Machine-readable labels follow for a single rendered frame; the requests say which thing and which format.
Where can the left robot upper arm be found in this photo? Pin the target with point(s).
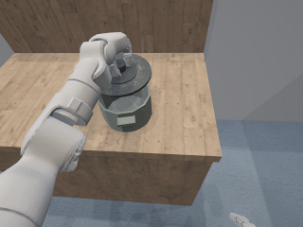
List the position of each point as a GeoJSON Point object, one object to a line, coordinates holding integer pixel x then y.
{"type": "Point", "coordinates": [26, 188]}

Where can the pot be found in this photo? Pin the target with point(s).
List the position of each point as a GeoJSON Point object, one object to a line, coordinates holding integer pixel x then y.
{"type": "Point", "coordinates": [127, 113]}

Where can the table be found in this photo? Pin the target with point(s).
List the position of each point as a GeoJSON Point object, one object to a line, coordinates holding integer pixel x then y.
{"type": "Point", "coordinates": [164, 162]}

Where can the left robot hand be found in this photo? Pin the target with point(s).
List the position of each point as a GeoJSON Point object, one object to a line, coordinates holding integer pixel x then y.
{"type": "Point", "coordinates": [122, 44]}

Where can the knob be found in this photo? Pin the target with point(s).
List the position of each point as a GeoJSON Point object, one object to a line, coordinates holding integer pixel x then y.
{"type": "Point", "coordinates": [121, 65]}

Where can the right robot hand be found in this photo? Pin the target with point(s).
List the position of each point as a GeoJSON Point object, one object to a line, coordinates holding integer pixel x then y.
{"type": "Point", "coordinates": [241, 221]}

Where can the lid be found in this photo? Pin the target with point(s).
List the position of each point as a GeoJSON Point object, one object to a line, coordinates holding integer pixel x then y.
{"type": "Point", "coordinates": [132, 80]}

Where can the robot left forearm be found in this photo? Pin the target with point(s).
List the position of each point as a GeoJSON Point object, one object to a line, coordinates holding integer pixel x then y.
{"type": "Point", "coordinates": [74, 103]}

